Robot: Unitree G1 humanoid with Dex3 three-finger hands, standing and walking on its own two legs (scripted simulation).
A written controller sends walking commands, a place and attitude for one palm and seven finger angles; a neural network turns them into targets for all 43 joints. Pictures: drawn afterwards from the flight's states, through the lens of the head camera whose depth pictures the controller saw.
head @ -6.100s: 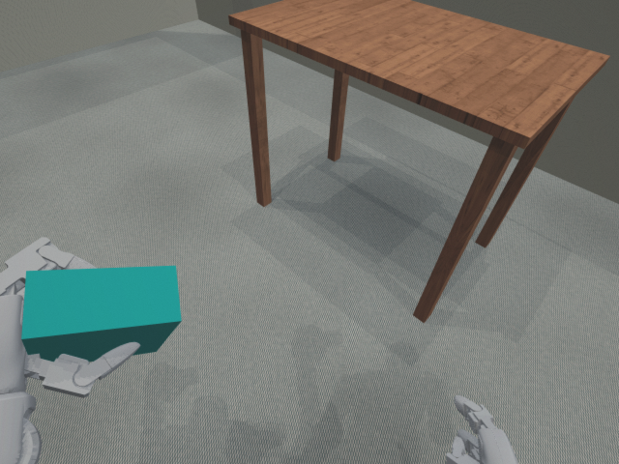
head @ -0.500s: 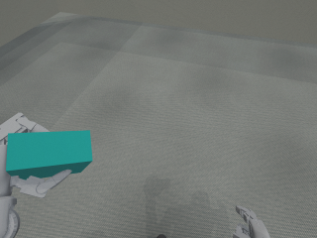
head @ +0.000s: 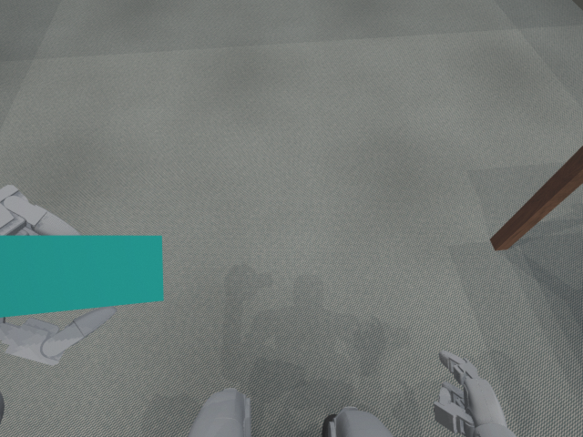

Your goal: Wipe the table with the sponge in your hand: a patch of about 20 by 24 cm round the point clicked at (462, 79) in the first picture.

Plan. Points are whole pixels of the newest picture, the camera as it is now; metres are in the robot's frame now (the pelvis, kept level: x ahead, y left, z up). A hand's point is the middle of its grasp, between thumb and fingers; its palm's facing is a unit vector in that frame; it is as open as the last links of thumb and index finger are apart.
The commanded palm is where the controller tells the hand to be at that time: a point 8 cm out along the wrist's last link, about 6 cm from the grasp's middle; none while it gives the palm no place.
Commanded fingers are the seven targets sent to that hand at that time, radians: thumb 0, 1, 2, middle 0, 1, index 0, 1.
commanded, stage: turn to face it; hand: left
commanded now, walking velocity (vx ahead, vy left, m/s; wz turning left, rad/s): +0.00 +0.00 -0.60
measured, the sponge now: (99, 276) +0.25 +0.19 +0.16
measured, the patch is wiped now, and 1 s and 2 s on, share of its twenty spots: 0.00 0.00 0.00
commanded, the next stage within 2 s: none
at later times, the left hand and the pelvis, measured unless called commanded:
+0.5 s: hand (213, 300) +0.22 +0.07 +0.19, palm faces +0.11 -0.86 -0.51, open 9.7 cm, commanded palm +0.17 +0.15 +0.19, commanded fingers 0.00 0.10 1.30 -1.20 -1.60 -1.20 -1.60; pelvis -0.07 -0.07 -0.01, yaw -18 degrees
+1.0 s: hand (336, 367) +0.17 -0.02 +0.20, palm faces -0.12 -0.89 -0.45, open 9.7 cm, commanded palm +0.15 +0.04 +0.19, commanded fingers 0.00 0.10 1.30 -1.20 -1.60 -1.20 -1.60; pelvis -0.14 -0.10 +0.02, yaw -34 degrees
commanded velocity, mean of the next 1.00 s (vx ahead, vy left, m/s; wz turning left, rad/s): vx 0.00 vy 0.00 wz -0.60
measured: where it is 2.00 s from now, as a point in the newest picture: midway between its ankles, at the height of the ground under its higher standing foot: outside the picture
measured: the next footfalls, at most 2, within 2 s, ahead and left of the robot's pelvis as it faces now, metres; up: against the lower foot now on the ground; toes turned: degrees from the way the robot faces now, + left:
left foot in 0.14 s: +0.05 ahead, +0.11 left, +0.00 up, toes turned +1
right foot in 0.48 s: -0.05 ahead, -0.18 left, +0.00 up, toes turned -25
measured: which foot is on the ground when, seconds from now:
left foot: up 0.00-0.12, down 0.14-0.48, up 0.50-1.00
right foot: down 0.00-0.16, up 0.18-0.46, down 0.48-1.00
